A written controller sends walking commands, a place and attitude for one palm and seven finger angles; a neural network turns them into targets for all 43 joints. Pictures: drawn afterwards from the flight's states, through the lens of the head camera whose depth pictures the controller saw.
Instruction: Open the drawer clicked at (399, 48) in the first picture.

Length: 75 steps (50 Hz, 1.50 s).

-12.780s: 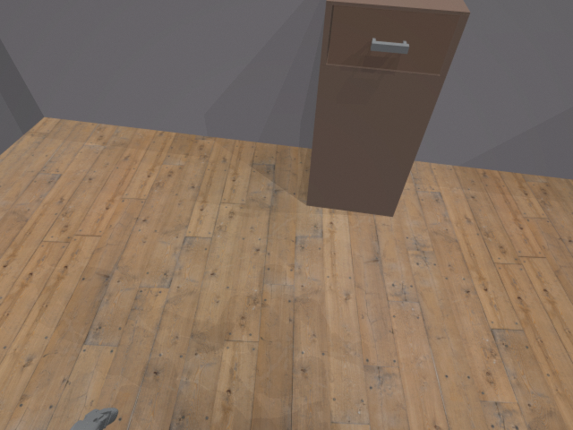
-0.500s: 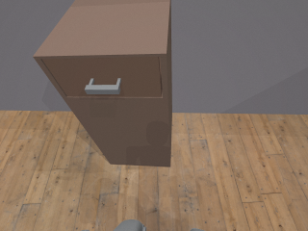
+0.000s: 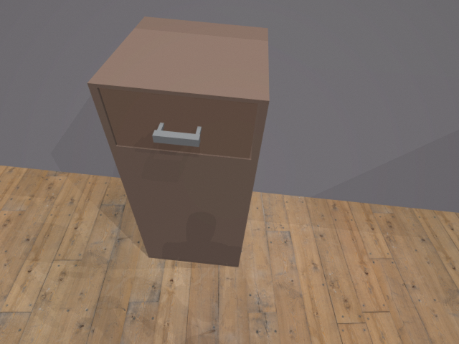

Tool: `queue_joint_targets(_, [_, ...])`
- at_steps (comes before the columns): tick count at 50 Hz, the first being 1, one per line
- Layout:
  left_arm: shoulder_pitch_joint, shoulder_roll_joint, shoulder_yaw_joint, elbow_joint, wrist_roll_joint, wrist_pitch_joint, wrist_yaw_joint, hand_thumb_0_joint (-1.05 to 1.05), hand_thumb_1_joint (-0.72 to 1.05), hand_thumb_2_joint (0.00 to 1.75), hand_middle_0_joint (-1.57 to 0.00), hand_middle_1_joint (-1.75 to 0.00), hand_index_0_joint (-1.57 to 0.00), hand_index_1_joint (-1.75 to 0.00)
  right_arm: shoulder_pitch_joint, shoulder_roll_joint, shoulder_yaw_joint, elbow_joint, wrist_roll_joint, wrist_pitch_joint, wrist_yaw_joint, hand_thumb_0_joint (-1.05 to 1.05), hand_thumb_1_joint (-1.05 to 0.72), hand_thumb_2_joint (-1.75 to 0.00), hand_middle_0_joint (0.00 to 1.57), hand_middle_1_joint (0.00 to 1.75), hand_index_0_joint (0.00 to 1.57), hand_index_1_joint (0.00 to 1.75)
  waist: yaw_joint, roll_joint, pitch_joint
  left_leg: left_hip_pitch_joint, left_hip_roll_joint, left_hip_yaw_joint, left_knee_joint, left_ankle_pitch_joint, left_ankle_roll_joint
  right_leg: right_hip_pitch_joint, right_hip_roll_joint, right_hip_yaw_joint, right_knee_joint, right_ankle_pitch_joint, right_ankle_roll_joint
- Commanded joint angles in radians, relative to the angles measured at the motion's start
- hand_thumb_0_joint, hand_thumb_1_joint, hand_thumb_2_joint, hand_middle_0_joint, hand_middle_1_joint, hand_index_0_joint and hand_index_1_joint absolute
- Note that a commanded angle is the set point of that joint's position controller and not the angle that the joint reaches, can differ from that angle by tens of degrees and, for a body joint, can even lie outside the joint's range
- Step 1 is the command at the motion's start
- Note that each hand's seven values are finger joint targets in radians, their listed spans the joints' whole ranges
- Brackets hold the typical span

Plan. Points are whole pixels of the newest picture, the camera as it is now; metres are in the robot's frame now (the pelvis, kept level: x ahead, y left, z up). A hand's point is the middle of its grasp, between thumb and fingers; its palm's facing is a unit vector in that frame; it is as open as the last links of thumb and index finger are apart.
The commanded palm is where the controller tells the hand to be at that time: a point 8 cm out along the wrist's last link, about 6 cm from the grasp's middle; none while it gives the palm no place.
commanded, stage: come to a stop and stand still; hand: left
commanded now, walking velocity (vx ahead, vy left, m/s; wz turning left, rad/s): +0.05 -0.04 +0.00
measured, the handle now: (178, 133) +0.58 +0.17 +0.03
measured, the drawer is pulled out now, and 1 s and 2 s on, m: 0.00 0.00 0.00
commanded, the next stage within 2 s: look again from close up in 0.02 s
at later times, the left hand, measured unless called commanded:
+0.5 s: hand out of the picture +0.06 +0.14 -0.20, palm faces +0.05 -0.98 -0.18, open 7.2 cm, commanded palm none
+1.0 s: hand (127, 299) +0.20 +0.19 -0.03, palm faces +0.05 -0.66 -0.75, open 7.6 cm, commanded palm +0.14 +0.21 -0.03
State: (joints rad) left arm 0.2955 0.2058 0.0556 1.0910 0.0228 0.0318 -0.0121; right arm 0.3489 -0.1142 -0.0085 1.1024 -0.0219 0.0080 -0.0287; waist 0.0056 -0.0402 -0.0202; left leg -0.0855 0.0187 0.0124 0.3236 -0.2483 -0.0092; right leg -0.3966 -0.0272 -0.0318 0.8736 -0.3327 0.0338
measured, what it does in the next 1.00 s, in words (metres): steps on the spot: right foot, then left foot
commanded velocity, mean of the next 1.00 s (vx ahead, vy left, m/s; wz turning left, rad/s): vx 0.00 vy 0.00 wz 0.00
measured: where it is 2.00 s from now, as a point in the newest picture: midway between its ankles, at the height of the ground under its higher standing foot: outside the picture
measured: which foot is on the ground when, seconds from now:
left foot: down 0.00-0.16, up 0.18-0.38, down 0.40-1.00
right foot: up 0.00-0.12, down 0.14-1.00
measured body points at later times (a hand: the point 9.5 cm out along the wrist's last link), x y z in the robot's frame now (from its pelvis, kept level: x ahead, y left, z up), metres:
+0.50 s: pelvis +0.04 -0.03 -0.02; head +0.02 -0.01 +0.43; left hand +0.06 +0.19 -0.18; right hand +0.09 -0.26 -0.16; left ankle +0.04 +0.05 -0.75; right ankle -0.01 -0.11 -0.75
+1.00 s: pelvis -0.02 +0.01 -0.03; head -0.03 -0.02 +0.42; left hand +0.19 +0.22 +0.02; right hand +0.11 -0.23 -0.14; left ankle +0.04 +0.05 -0.75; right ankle +0.04 -0.09 -0.75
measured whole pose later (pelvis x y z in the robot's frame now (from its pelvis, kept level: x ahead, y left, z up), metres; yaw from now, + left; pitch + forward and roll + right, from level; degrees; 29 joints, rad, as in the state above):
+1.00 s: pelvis -0.02 +0.01 -0.03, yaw +4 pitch +0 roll +1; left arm 0.31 0.29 -0.17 0.00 0.45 0.11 0.31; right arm 0.31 -0.25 0.02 0.72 0.03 -0.24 -0.06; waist -0.04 0.05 -0.03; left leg -0.38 -0.13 0.10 0.61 -0.24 0.10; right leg -0.43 -0.01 0.01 0.73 -0.35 -0.04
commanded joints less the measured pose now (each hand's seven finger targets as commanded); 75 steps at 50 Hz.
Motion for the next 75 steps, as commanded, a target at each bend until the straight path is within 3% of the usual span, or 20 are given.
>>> queue_joint_targets(1, [-0.115, 0.022, -0.008, -0.075, -0.006, -0.035, 0.003, 0.00, 0.90, 0.90, -0.20, -0.30, -0.20, -0.30, 0.073, -0.179, -0.040, -0.022, -0.007, -0.035, -0.019, 0.00, -0.90, -0.90, 0.20, 0.30, 0.20, 0.30, -0.058, 0.198, 0.119, 0.066, 0.248, -0.185, -0.109, 0.216, 0.160, -0.131, -0.021, -0.008, -0.111, -0.079, 0.003])
queue_joint_targets(5, [-0.002, -0.002, -0.014, -0.025, -0.016, -0.053, 0.011, 0.00, 0.90, 0.90, -0.20, -0.30, -0.20, -0.30, 0.059, -0.180, -0.043, 0.001, 0.001, -0.031, -0.021, 0.00, -0.90, -0.90, 0.20, 0.30, 0.20, 0.30, -0.013, 0.179, 0.017, 0.033, 0.194, -0.113, 0.070, 0.437, 0.107, 0.160, 0.007, -0.055, -0.480, 0.092, -0.011])
queue_joint_targets(6, [0.094, 0.143, -0.023, -0.045, -0.004, -0.059, 0.028, 0.00, 0.90, 0.90, -0.20, -0.30, -0.20, -0.30, -0.056, -0.198, -0.037, -0.085, 0.011, -0.010, -0.011, 0.00, -0.90, -0.90, 0.20, 0.30, 0.20, 0.30, 0.035, -0.026, 0.124, -0.176, 0.091, -0.016, 0.159, 0.030, 0.043, 0.250, 0.000, -0.018, -0.526, 0.142, -0.033])
queue_joint_targets(7, [0.154, 0.094, -0.009, -0.033, -0.002, -0.056, 0.041, 0.00, 0.90, 0.90, -0.20, -0.30, -0.20, -0.30, -0.055, -0.144, -0.027, -0.122, 0.002, -0.026, -0.010, 0.00, -0.90, -0.90, 0.20, 0.30, 0.20, 0.30, 0.049, -0.225, 0.051, -0.282, 0.030, 0.026, 0.300, -0.152, 0.021, 0.252, -0.133, 0.169, -0.556, 0.175, -0.055])
queue_joint_targets(8, [0.101, 0.087, -0.008, -0.039, 0.005, -0.058, 0.050, 0.00, 0.90, 0.90, -0.20, -0.30, -0.20, -0.30, -0.007, -0.097, -0.026, -0.124, 0.000, -0.025, -0.012, 0.00, -0.90, -0.90, 0.20, 0.30, 0.20, 0.30, -0.002, -0.214, -0.022, -0.303, 0.020, 0.005, 0.346, -0.195, 0.015, 0.314, -0.217, 0.221, -0.550, 0.244, -0.110])
queue_joint_targets(14, [0.084, 0.066, -0.011, -0.099, 0.003, -0.066, 0.072, 0.00, 0.90, 0.90, -0.20, -0.30, -0.20, -0.30, -0.037, -0.071, -0.022, -0.121, 0.012, -0.015, -0.010, 0.00, -0.90, -0.90, 0.20, 0.30, 0.20, 0.30, -0.001, -0.043, -0.047, -0.383, 0.028, 0.027, 0.511, -0.219, 0.019, 0.433, -0.231, 0.146, -0.425, 0.966, -0.202])
queue_joint_targets(18, [0.057, 0.053, -0.020, -0.111, -0.005, -0.051, 0.074, 0.00, 0.90, 0.90, -0.20, -0.30, -0.20, -0.30, -0.008, -0.057, -0.016, -0.099, 0.011, -0.012, -0.009, 0.00, -0.90, -0.90, 0.20, 0.30, 0.20, 0.30, -0.029, -0.031, 0.009, -0.204, 0.009, 0.056, 0.257, -0.025, 0.026, 0.308, -0.153, 0.075, -0.423, 0.766, -0.157])
queue_joint_targets(22, [0.085, 0.004, -0.037, -0.109, -0.008, -0.042, 0.074, 0.00, 0.90, 0.90, -0.20, -0.30, -0.20, -0.30, -0.013, -0.131, -0.019, -0.082, 0.001, -0.018, -0.011, 0.00, -0.90, -0.90, 0.20, 0.30, 0.20, 0.30, -0.012, 0.102, 0.081, -0.095, 0.135, -0.050, 0.169, 0.311, 0.083, 0.159, -0.061, 0.047, -0.471, 0.266, -0.072])
queue_joint_targets(37, [0.136, 0.007, -0.055, -0.051, -0.008, -0.054, 0.069, 0.00, 0.90, 0.90, -0.20, -0.30, -0.20, -0.30, -0.056, -0.143, -0.003, -0.053, 0.010, -0.030, -0.008, 0.00, -0.90, -0.90, 0.20, 0.30, 0.20, 0.30, -0.011, 0.004, 0.056, -0.065, 0.107, -0.056, 0.041, 0.236, 0.076, 0.240, -0.087, 0.052, -0.522, 0.265, -0.055])
queue_joint_targets(38, [0.169, 0.030, -0.061, -0.036, 0.010, -0.076, 0.103, 0.00, 0.90, 0.90, -0.20, -0.30, -0.20, -0.30, -0.105, -0.176, 0.005, -0.135, 0.015, -0.041, -0.001, 0.00, -0.90, -0.90, 0.20, 0.30, 0.20, 0.30, 0.011, -0.067, 0.198, -0.162, 0.106, -0.044, 0.224, 0.422, 0.047, 0.113, -0.112, 0.110, -0.503, 0.586, -0.025])
queue_joint_targets(39, [-0.651, 0.288, -0.131, -1.592, 0.112, -0.194, 0.112, 0.00, 0.88, 0.89, -0.20, -0.32, -0.20, -0.32, -0.095, -0.305, -0.001, -0.508, 0.095, -0.150, -0.028, 0.00, -0.90, -0.90, 0.20, 0.30, 0.20, 0.30, -0.093, 0.283, -0.319, 0.129, 0.036, -0.074, 0.085, 0.455, 0.050, 0.127, 0.009, 0.087, -0.358, 0.359, -0.074])
queue_joint_targets(40, [-0.239, 0.226, -0.096, -1.328, 0.120, -0.111, 0.175, 0.00, 0.85, 0.88, -0.20, -0.33, -0.20, -0.33, -0.161, -0.237, 0.014, -0.437, 0.080, -0.257, -0.068, 0.00, -0.90, -0.90, 0.20, 0.30, 0.20, 0.30, -0.013, 0.441, -0.260, 0.222, 0.118, -0.145, -0.003, 0.471, -0.020, 0.028, 0.006, -0.003, -0.215, 0.037, -0.085])
queue_joint_targets(42, [0.142, -0.016, -0.219, -1.092, 0.097, 0.060, 0.233, 0.00, 0.81, 0.86, -0.21, -0.36, -0.21, -0.36, -0.108, -0.172, 0.007, -0.379, 0.115, -0.297, -0.066, 0.00, -0.90, -0.90, 0.20, 0.30, 0.20, 0.30, -0.019, 0.265, -0.089, 0.027, 0.110, -0.193, -0.070, 0.134, -0.039, -0.111, 0.028, -0.010, -0.094, -0.107, -0.065])
queue_joint_targets(48, [-0.079, 0.012, -0.339, -1.191, 0.554, 0.044, 0.346, 0.00, 0.67, 0.80, -0.22, -0.45, -0.22, -0.45, -0.187, -0.266, -0.015, -0.554, 0.028, -0.307, -0.038, 0.00, -0.90, -0.90, 0.20, 0.30, 0.20, 0.30, -0.065, -0.132, 0.018, -0.266, 0.033, -0.215, 0.154, -0.318, 0.022, -0.233, 0.056, 0.045, -0.265, -0.151, -0.065])
queue_joint_targets(52, [0.133, 0.080, -0.214, -0.930, 0.843, 0.016, 0.413, 0.00, 0.57, 0.76, -0.22, -0.51, -0.22, -0.51, -0.281, -0.264, -0.024, -0.654, 0.008, -0.145, 0.016, 0.00, -0.90, -0.90, 0.20, 0.30, 0.20, 0.30, 0.066, -0.237, 0.015, -0.463, -0.038, -0.095, 0.216, -0.356, 0.020, -0.185, 0.060, 0.123, -0.300, -0.366, -0.098])
queue_joint_targets(57, [-0.120, 0.225, -0.092, -1.137, 1.018, -0.016, 0.474, 0.00, 0.46, 0.71, -0.23, -0.58, -0.23, -0.58, -0.410, -0.228, -0.018, -0.773, 0.004, 0.052, 0.032, 0.00, -0.90, -0.90, 0.20, 0.30, 0.20, 0.30, 0.141, -0.071, -0.087, -0.517, -0.083, -0.022, 0.273, -0.269, 0.031, -0.089, 0.064, 0.243, -0.279, -0.406, -0.120])
queue_joint_targets(61, [-0.318, 0.274, -0.059, -1.315, 1.109, 0.013, 0.538, 0.00, 0.36, 0.67, -0.24, -0.64, -0.24, -0.64, -0.432, -0.198, -0.022, -0.781, -0.015, 0.130, 0.029, 0.00, -0.90, -0.90, 0.20, 0.30, 0.20, 0.30, 0.130, 0.181, -0.245, -0.413, -0.061, -0.102, 0.300, -0.324, 0.044, -0.117, 0.094, 0.228, -0.180, -0.339, -0.130])
queue_joint_targets(64, [-0.397, 0.239, -0.115, -1.329, 1.125, 0.015, 0.550, 0.00, 0.29, 0.64, -0.24, -0.69, -0.24, -0.69, -0.456, -0.199, -0.019, -0.759, -0.030, 0.122, 0.025, 0.00, -0.90, -0.90, 0.20, 0.30, 0.20, 0.30, 0.076, 0.146, -0.240, -0.303, -0.050, -0.157, 0.357, -0.324, 0.048, -0.265, 0.097, 0.233, -0.200, -0.356, -0.123])
queue_joint_targets(69, [-0.403, 0.127, -0.271, -1.310, 0.971, 0.054, 0.440, 0.00, 0.18, 0.59, -0.25, -0.76, -0.25, -0.76, -0.453, -0.207, -0.010, -0.734, -0.006, 0.089, 0.000, 0.00, -0.90, -0.90, 0.20, 0.30, 0.20, 0.30, 0.007, 0.090, -0.167, -0.254, -0.028, -0.214, 0.277, -0.416, 0.061, -0.220, 0.083, 0.141, -0.236, -0.254, -0.089])
queue_joint_targets(75, [-0.408, 0.216, -0.187, -1.236, 0.978, 0.115, 0.328, 0.00, 0.04, 0.53, -0.26, -0.86, -0.26, -0.86, -0.420, -0.210, 0.010, -0.695, 0.006, 0.098, -0.016, 0.00, -0.90, -0.90, 0.20, 0.30, 0.20, 0.30, 0.066, 0.049, -0.073, -0.332, 0.000, -0.227, 0.124, -0.423, 0.039, -0.056, 0.081, 0.106, -0.239, -0.151, -0.104])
